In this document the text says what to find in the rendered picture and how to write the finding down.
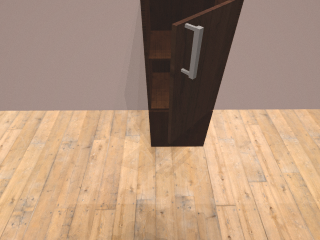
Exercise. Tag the handle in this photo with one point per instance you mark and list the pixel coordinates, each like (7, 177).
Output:
(196, 48)

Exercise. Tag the cupboard door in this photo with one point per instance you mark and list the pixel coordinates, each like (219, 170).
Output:
(191, 99)

